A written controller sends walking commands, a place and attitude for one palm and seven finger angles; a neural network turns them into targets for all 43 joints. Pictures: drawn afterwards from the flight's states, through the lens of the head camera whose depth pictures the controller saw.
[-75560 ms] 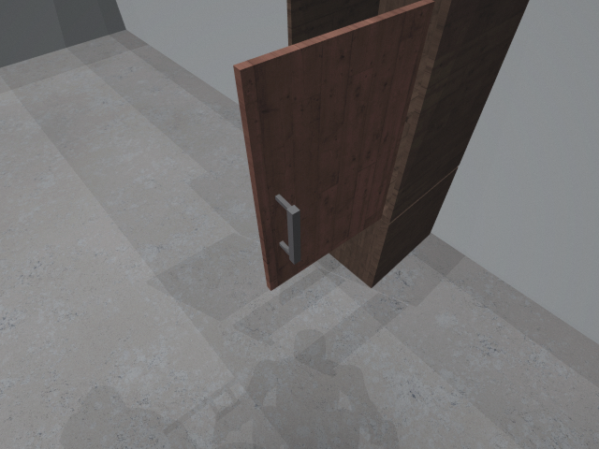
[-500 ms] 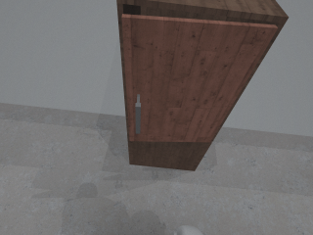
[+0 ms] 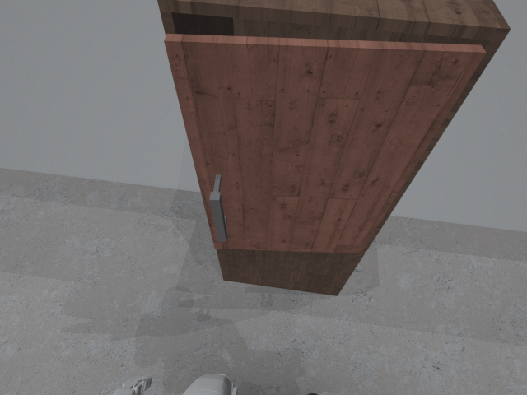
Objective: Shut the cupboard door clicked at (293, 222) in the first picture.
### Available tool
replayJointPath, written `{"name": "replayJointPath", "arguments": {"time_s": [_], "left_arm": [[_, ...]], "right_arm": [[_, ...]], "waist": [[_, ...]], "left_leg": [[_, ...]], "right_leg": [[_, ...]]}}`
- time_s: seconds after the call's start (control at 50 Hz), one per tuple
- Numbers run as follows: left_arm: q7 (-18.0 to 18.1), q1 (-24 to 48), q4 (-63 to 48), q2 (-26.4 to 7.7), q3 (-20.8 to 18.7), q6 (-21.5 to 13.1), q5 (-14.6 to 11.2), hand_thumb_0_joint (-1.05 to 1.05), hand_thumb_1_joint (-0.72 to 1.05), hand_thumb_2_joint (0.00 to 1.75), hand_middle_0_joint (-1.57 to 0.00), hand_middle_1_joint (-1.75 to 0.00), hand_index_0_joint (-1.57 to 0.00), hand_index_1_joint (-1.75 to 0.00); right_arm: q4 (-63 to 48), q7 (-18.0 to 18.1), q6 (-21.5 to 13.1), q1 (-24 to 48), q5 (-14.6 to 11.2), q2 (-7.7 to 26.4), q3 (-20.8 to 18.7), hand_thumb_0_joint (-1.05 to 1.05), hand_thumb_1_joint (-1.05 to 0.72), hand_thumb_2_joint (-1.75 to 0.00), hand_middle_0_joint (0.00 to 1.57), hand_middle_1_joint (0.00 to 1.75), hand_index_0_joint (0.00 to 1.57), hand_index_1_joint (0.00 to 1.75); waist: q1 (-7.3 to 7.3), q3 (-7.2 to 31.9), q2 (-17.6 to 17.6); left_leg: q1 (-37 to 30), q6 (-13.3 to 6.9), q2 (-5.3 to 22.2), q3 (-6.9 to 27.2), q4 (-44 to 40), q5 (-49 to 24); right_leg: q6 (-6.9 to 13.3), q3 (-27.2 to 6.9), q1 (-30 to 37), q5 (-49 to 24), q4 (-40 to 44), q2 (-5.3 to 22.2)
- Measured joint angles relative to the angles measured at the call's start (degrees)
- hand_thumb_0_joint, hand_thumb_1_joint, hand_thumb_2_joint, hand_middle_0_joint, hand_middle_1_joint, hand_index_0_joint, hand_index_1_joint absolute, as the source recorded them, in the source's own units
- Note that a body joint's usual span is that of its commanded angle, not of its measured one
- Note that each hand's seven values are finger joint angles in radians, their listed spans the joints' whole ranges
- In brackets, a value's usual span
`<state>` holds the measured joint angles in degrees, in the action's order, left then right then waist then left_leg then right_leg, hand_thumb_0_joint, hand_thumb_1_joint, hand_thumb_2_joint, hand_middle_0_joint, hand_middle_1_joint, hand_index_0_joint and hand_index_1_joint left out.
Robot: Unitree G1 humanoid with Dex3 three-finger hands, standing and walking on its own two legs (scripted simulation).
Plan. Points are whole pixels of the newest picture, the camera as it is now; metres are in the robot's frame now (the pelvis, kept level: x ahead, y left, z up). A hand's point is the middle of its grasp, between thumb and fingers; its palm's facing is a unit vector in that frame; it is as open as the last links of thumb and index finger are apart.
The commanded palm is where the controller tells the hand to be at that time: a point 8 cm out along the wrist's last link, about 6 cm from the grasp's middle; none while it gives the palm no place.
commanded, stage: come to a stop and stand still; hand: left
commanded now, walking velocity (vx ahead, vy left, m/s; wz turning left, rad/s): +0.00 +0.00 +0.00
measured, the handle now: (220, 210) +0.46 +0.13 -0.10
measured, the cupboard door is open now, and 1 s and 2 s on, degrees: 6 6 6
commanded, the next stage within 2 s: look again from close up in 0.82 s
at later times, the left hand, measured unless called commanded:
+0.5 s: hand out of the picture -0.04 +0.21 -0.16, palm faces -0.01 -0.97 -0.23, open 7.4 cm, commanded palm none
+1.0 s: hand out of the picture -0.05 +0.18 -0.17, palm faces -0.04 -0.98 -0.17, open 7.4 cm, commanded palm none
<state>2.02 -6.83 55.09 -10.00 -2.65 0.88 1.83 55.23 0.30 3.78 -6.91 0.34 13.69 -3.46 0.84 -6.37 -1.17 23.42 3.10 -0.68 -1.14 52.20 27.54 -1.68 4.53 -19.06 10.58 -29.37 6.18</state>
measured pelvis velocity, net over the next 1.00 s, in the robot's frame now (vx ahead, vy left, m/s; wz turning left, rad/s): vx -0.05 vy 0.03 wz -0.03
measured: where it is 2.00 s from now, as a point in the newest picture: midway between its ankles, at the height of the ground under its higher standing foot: outside the picture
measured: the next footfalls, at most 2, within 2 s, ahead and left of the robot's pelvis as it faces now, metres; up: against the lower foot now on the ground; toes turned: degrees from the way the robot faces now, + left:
left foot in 0.08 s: +0.04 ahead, +0.13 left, +0.00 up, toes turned +2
right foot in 0.40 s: -0.05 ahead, -0.08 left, +0.00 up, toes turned -1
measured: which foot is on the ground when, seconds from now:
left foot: up 0.00-0.06, down 0.08-1.00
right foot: down 0.00-0.08, up 0.10-0.38, down 0.40-1.00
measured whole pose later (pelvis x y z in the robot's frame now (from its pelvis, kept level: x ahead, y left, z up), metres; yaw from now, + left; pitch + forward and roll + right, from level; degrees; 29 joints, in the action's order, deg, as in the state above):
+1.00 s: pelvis -0.05 +0.03 +0.01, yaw -2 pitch -1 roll -1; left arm 3.0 -17.1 63.9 -6.9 1.2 -2.2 0.6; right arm 64.2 1.1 -0.2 -18.3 0.6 8.0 0.5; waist -1.6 -4.2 0.8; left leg 14.8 -1.2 1.3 -3.6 26.7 10.5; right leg 1.2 0.5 -6.1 16.0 -23.6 -2.1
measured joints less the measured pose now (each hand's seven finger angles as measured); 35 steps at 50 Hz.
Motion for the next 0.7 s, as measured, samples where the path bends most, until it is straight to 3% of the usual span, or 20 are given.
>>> {"name": "replayJointPath", "arguments": {"time_s": [0.06,0.08,0.14,0.2,0.24,0.3,0.42,0.52,0.7], "left_arm": [[-0.2,-1.1,0.2,-1.7,-0.5,0.8,-0.1,0.0,0.91,0.9,-0.2,-0.3,-0.2,-0.3],[-0.2,-1.5,0.4,-2.1,-0.6,1.2,-0.3,0.0,0.91,0.9,-0.2,-0.3,-0.2,-0.3],[-0.1,-2.1,1.3,-4.1,-1.2,3.0,-0.8,0.0,0.91,0.9,-0.2,-0.3,-0.2,-0.3],[-0.3,-3.5,2.1,-4.8,-1.3,3.6,-0.7,0.0,0.91,0.9,-0.2,-0.3,-0.2,-0.3],[-0.5,-4.4,2.5,-4.8,-1.1,3.4,-0.9,0.0,0.91,0.9,-0.2,-0.3,-0.2,-0.3],[-0.7,-6.1,3.2,-4.3,-0.5,2.9,-1.0,0.0,0.91,0.9,-0.19,-0.3,-0.19,-0.3],[-0.4,-8.7,5.5,-2.1,1.0,1.2,-1.1,0.0,0.91,0.9,-0.19,-0.3,-0.19,-0.3],[-0.4,-9.7,7.7,0.9,2.6,0.1,-1.2,0.0,0.91,0.9,-0.19,-0.3,-0.19,-0.3],[0.1,-8.9,9.3,1.2,2.9,-0.1,-1.4,0.01,0.93,0.9,-0.2,-0.3,-0.2,-0.3]], "right_arm": [[-1.4,-0.2,-1.1,0.6,0.0,-0.3,0.3,0.0,-0.91,-0.9,0.2,0.29,0.19,0.3],[-1.8,-0.3,-1.7,0.3,0.2,-0.3,0.5,0.0,-0.91,-0.9,0.2,0.29,0.19,0.3],[-2.0,0.1,-1.5,0.0,1.0,-2.2,1.5,0.0,-0.91,-0.9,0.2,0.29,0.19,0.3],[-2.1,0.8,-1.4,-0.8,1.2,-3.5,2.6,0.0,-0.9,-0.9,0.2,0.29,0.2,0.3],[-1.8,0.9,-1.4,-1.1,1.1,-4.0,3.1,0.0,-0.9,-0.9,0.2,0.29,0.2,0.3],[-1.0,0.9,-1.7,-1.4,0.9,-4.5,3.4,0.0,-0.9,-0.9,0.2,0.29,0.2,0.3],[1.8,0.7,-2.1,-2.7,-0.2,-5.1,3.2,0.0,-0.9,-0.9,0.2,0.3,0.2,0.3],[4.6,0.7,-2.6,-4.7,-0.3,-3.4,2.4,0.0,-0.92,-0.9,0.2,0.3,0.2,0.3],[10.4,1.0,-2.3,-10.0,0.1,-4.2,3.3,0.0,-0.91,-0.9,0.2,0.29,0.2,0.3]], "waist": [[0.15,1.0,-1.1],[0.0,1.6,-1.0],[0.69,1.6,-3.1],[1.06,2.1,-2.9],[1.25,2.3,-2.3],[1.42,2.6,-1.3],[0.97,3.6,0.0],[-1.21,3.8,2.2],[-1.85,4.4,-1.0]], "left_leg": [[-5.3,-0.5,1.1,-0.1,-14.3,-8.1],[-6.6,-2.2,1.5,-0.2,-17.6,-9.8],[-7.1,-4.9,0.7,-1.2,-16.9,-9.2],[-8.3,-5.3,0.7,-1.6,-20.1,-11.2],[-8.8,-5.6,0.6,-1.8,-22.2,-12.7],[-9.0,-5.9,0.1,-2.5,-24.4,-14.2],[-7.5,-5.5,-0.8,-4.3,-24.2,-15.0],[-9.9,-5.0,-0.3,-3.7,-28.3,-17.6],[-12.7,-4.1,0.7,-3.2,-30.8,-19.0]], "right_leg": [[-1.1,0.1,-1.3,1.1,-2.9,0.4],[-1.1,0.3,-2.2,2.2,-4.9,0.3],[0.0,-4.3,-5.0,14.2,-16.0,-1.9],[0.4,-6.2,-6.4,15.8,-26.1,-4.8],[0.4,-6.2,-5.3,15.5,-27.8,-5.6],[0.3,-5.2,-1.0,15.4,-21.9,-5.6],[1.8,-5.5,10.1,10.0,0.8,-5.2],[2.2,-5.0,11.9,7.4,3.7,-6.0],[3.0,-4.7,14.9,5.7,6.7,-7.1]]}}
